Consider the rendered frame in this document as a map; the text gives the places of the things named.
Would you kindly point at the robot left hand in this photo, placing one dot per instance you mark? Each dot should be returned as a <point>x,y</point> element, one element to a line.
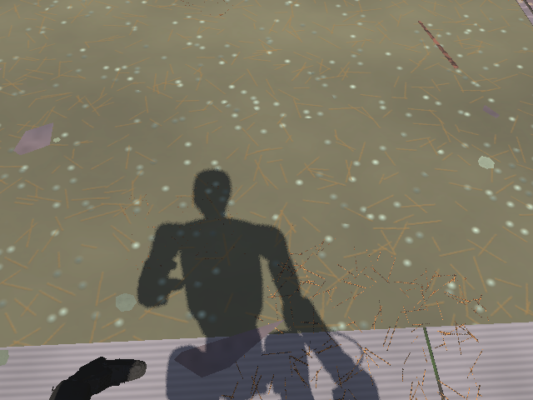
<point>96,376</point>

